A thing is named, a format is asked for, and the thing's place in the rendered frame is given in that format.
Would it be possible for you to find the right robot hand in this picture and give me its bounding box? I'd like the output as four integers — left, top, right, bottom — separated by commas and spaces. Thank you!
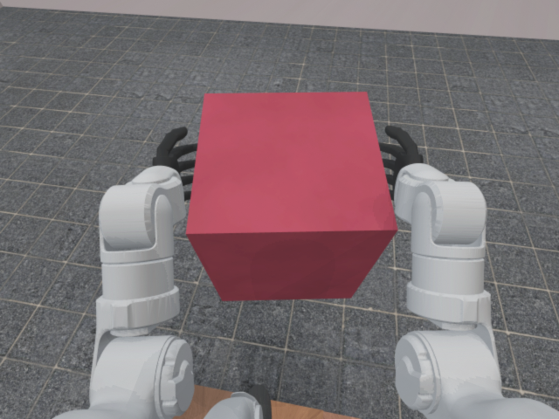
378, 126, 424, 201

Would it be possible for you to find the robot right upper arm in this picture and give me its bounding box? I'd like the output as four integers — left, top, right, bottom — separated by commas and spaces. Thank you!
395, 330, 559, 419

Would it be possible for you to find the left robot foot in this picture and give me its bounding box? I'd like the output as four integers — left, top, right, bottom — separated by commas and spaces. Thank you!
249, 385, 272, 419

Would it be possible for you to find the robot right forearm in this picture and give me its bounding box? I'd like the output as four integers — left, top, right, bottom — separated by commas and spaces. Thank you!
394, 163, 501, 387

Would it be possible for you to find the left robot thigh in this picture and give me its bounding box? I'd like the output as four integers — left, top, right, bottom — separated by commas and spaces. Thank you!
204, 397, 263, 419

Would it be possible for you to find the carton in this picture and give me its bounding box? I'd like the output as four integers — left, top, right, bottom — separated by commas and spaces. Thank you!
186, 92, 398, 301

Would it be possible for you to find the robot left upper arm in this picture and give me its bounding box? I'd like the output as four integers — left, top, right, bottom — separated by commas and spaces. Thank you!
52, 335, 195, 419

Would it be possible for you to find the left robot hand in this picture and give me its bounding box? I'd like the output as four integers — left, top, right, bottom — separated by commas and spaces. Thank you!
152, 127, 197, 201

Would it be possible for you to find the robot left forearm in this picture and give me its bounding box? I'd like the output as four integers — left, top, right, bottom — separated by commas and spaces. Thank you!
89, 166, 186, 405

